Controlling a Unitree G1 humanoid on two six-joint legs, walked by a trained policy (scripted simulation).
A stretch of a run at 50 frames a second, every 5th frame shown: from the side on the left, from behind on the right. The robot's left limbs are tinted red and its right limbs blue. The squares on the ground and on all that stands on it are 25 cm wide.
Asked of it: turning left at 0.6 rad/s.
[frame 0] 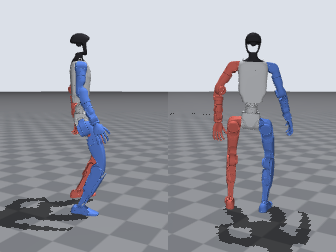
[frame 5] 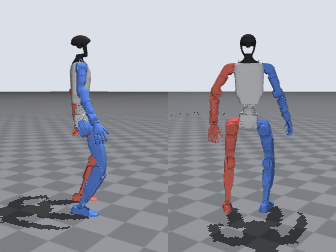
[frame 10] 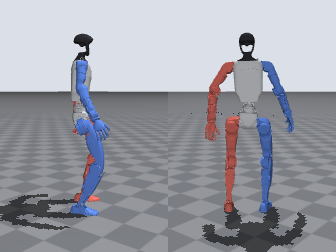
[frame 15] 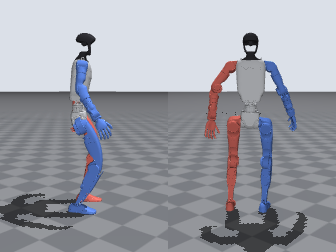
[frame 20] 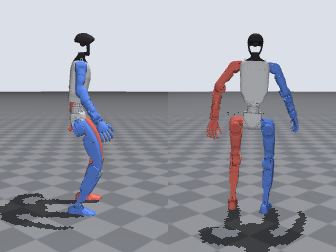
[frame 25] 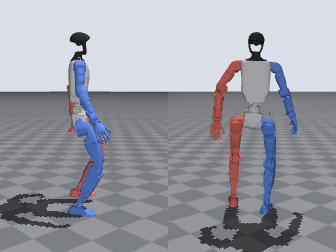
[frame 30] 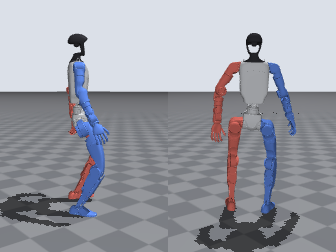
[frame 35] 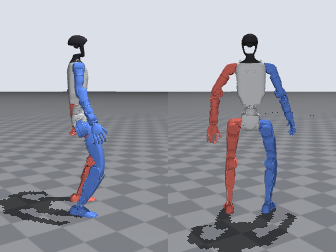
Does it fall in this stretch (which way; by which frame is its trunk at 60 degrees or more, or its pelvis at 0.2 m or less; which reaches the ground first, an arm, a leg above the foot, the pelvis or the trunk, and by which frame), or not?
no
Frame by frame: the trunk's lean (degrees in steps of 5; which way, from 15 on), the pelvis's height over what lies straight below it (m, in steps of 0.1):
0: 0, 0.8
5: 0, 0.7
10: 5, 0.8
15: 5, 0.8
20: 5, 0.8
25: 0, 0.8
30: 0, 0.7
35: 0, 0.7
